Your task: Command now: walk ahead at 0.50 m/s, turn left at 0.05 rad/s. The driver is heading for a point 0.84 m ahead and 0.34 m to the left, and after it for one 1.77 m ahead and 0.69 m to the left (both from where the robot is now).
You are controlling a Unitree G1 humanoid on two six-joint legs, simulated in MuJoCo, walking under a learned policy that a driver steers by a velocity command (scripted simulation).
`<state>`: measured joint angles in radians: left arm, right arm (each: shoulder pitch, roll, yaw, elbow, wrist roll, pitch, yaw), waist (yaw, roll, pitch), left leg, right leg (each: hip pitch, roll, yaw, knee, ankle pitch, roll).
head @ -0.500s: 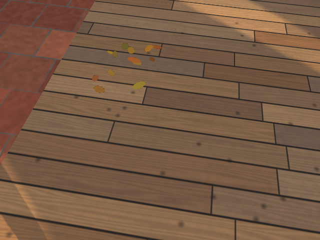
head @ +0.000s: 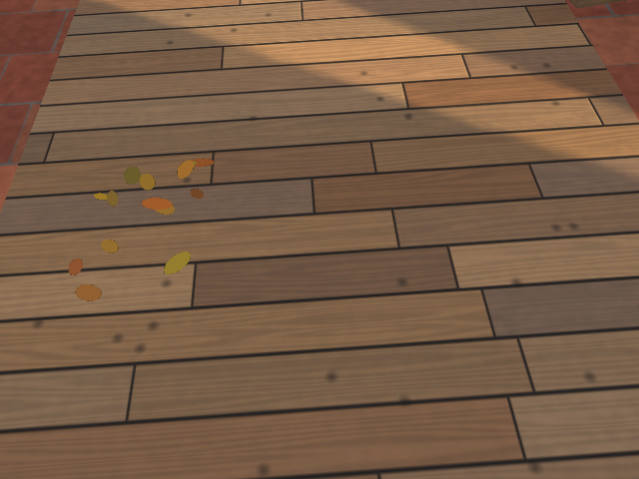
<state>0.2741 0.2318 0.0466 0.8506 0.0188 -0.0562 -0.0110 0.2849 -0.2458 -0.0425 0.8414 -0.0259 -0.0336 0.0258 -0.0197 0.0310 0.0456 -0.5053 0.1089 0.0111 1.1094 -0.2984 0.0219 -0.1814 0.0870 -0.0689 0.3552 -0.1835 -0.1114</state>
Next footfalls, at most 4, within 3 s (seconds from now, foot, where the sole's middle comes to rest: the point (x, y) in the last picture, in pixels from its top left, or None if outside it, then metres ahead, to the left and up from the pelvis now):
0.36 left None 0.34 0.12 -0.78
0.88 right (311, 384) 0.69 0.07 -0.78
1.42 left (167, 362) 0.76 0.40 -0.78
1.94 right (242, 325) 0.85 0.23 -0.78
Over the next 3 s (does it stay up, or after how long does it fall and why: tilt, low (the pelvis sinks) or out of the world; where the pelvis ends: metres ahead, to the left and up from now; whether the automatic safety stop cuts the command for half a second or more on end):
stays up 0.74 0.28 0.00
